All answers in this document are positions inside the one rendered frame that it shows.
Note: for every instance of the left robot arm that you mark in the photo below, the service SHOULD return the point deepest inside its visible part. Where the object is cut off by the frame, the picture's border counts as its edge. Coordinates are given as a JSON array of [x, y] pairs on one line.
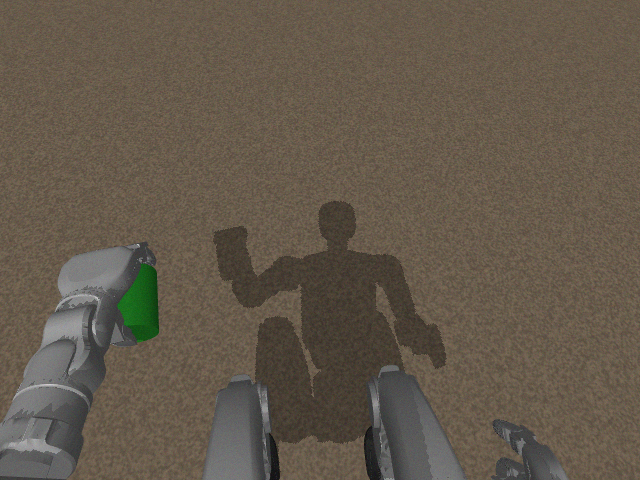
[[40, 436]]

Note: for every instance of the can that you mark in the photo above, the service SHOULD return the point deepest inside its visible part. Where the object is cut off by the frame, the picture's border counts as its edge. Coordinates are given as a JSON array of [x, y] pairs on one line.
[[139, 306]]

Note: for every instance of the left robot hand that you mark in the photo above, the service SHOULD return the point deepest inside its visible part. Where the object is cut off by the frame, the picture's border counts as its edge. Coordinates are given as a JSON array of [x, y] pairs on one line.
[[111, 271]]

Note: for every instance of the right robot foot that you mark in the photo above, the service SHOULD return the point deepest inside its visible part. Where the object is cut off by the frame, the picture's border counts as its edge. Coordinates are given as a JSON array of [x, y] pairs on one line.
[[372, 466]]

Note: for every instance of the right robot hand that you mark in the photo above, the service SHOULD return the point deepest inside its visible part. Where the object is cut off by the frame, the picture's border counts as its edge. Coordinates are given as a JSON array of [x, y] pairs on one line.
[[539, 461]]

